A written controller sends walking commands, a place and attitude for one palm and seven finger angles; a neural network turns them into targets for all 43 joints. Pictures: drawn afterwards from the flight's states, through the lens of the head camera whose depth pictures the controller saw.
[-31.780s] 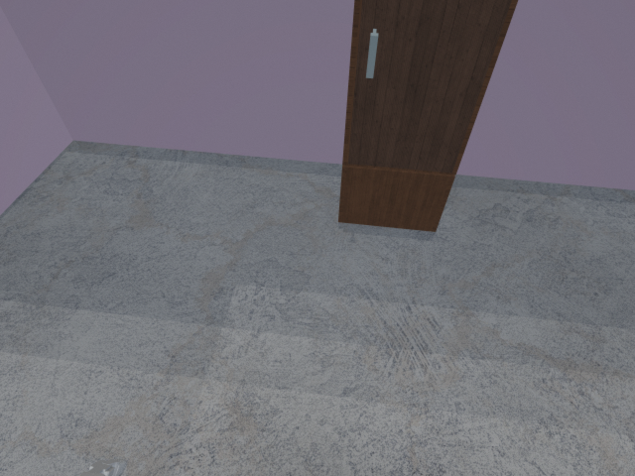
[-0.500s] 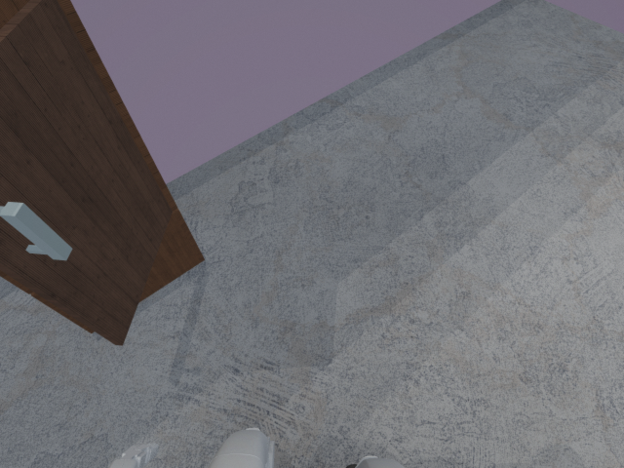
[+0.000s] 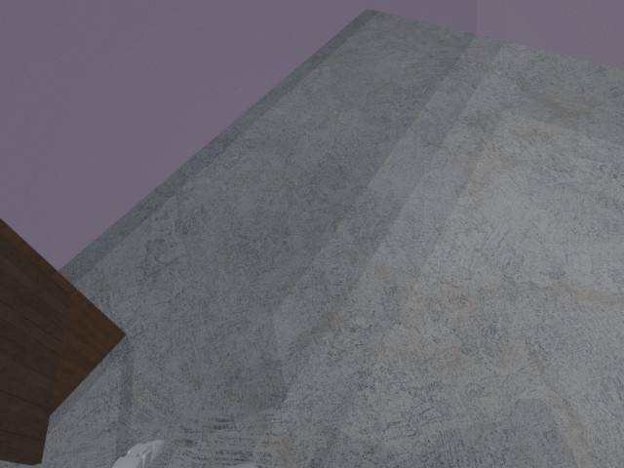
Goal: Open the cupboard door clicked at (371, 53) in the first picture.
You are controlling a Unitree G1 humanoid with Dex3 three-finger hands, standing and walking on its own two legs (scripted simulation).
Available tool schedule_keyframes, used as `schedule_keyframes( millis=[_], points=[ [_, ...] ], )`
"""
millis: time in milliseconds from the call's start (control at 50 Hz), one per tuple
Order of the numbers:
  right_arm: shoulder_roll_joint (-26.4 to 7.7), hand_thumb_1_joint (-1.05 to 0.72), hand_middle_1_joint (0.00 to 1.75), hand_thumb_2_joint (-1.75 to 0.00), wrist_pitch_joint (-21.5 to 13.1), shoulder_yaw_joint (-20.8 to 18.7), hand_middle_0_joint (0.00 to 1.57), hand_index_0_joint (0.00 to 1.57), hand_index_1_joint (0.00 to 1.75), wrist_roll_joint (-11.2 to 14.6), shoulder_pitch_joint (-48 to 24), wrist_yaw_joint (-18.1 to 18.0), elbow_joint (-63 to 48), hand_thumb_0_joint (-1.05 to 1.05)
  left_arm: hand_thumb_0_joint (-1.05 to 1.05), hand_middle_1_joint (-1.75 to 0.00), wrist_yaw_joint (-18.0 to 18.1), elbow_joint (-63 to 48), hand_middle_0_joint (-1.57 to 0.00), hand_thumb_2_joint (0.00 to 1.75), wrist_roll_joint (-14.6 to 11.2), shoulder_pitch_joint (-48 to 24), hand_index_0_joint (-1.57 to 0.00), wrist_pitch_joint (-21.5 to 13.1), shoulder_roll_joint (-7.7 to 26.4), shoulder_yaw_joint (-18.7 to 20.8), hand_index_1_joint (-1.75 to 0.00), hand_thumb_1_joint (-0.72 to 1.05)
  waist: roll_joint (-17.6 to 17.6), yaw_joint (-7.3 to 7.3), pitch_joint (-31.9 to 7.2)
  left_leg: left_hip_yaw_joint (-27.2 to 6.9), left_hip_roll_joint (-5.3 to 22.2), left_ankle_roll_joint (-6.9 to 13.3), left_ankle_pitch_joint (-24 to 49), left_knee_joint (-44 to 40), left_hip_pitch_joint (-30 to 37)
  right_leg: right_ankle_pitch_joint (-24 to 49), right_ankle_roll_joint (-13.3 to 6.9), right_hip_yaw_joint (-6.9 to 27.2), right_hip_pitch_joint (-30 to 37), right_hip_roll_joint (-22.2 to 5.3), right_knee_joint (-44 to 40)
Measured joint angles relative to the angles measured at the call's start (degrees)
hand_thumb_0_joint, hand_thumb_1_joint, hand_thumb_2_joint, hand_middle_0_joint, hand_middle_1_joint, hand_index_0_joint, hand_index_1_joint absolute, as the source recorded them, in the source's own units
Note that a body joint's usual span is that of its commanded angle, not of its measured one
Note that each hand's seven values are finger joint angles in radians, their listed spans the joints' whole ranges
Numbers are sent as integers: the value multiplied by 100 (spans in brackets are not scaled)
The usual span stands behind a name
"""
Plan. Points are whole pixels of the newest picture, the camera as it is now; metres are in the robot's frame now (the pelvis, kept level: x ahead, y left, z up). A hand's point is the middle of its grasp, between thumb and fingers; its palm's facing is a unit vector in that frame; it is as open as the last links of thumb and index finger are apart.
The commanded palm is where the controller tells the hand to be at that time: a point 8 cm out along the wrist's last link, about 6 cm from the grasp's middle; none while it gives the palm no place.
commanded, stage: walk to a spot facing it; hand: left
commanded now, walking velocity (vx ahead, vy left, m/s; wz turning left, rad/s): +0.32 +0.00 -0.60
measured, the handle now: out of the picture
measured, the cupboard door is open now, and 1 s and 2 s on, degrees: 45 45 45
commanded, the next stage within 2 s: turn to face it in 1.32 s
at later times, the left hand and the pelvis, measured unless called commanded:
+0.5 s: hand (236, 347) +0.31 +0.15 -0.14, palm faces -0.27 -0.94 -0.19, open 7.4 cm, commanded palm none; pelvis +0.17 -0.01 +0.02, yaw -18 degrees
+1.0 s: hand (313, 275) +0.46 +0.03 -0.16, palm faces -0.34 -0.92 -0.20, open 7.2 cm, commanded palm none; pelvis +0.39 -0.14 +0.02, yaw -24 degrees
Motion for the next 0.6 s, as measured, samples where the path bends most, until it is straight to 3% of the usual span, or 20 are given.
schedule_keyframes(
  millis=[40, 80, 160, 240, 280, 320, 380, 420, 500, 600],
  points=[
    [-95, -91, 30, -90, 62, -58, 21, 21, 30, 4, -94, 36, 104, 1, 0, -30, 79, 37, -20, 90, -1, 136, -20, -66, -77, -25, -30, 90, 18, 17, 24, -232, -169, 6, 138, 819, -406, -26, -32, 97, 149, 50, -111],
    [-129, -91, 30, -90, 38, -105, 20, 20, 30, 0, -185, 73, 100, 1, 0, -30, 119, 113, -20, 90, 9, 318, -20, -106, -120, -35, -30, 90, -55, 35, 11, -253, -262, -20, 466, 936, -658, 40, -16, 246, 353, 64, -412],
    [-87, -91, 30, -90, -110, -144, 20, 20, 30, 13, -397, 119, -73, 1, 0, -30, 91, 342, -20, 90, 22, 650, -20, -165, -140, -52, -30, 90, -253, 91, -5, -226, -390, -53, 956, 72, -770, 160, 8, 581, 692, 72, -894],
    [7, -91, 30, -90, -296, -99, 20, 20, 30, 33, -568, 119, -231, 1, 0, -30, 49, 543, -20, 90, 17, 896, -20, -140, -124, -23, -30, 90, -399, 187, -7, -215, -547, -13, 1295, -1139, -432, -73, 84, 882, 918, 106, -867],
    [-16, -91, 30, -90, -470, -34, 20, 20, 30, 7, -565, 85, -330, 1, 0, -30, 38, 594, -20, 90, -3, 1047, -20, -103, -146, 4, -30, 90, -320, 204, -94, -250, -511, 113, 1441, -1864, -90, -424, 76, 952, 785, 234, -338],
    [83, -91, 30, -90, -610, 23, 20, 20, 30, -69, -569, 11, -346, 0, 0, -30, 19, 687, -20, 90, -12, 993, -20, -32, -81, 34, -30, 90, -400, 163, -70, -125, -464, 279, 1607, -1525, -115, -914, 17, 804, 239, 244, 1190],
    [265, -91, 30, -90, -664, 110, 20, 20, 30, -106, -316, -24, -299, 0, 1, -30, -36, 717, -20, 90, 45, 725, -20, -9, 26, 84, -30, 90, -498, 119, -75, 67, -392, 265, 1396, -1638, 204, -558, 24, 405, -655, 72, 2949],
    [356, -91, 30, -90, -677, 150, 20, 20, 30, -100, -95, -49, -155, 0, 1, -30, -88, 607, -20, 90, 59, 479, -19, -8, 47, 99, -30, 90, -496, 120, -66, 172, -355, 177, 1453, -2010, 514, -175, 88, 213, -1100, -105, 3185],
    [404, -91, 30, -90, -610, 167, 20, 20, 30, -95, 317, -32, 186, 0, 1, -30, -148, 319, -20, 90, 48, 12, -19, -25, -27, 53, -30, 91, -348, 68, -28, 429, -247, 99, 1446, -2579, 1093, 269, 147, -45, -1459, -357, 2021],
    [325, -91, 30, -90, -457, 106, 20, 21, 30, -104, 773, 16, 511, 0, 0, -30, -162, 121, -20, 90, 53, -457, -19, -82, -54, 9, -30, 91, -164, -191, 49, 697, -55, -172, 937, -2454, 1598, 525, 61, -276, -1048, -327, 314]
  ],
)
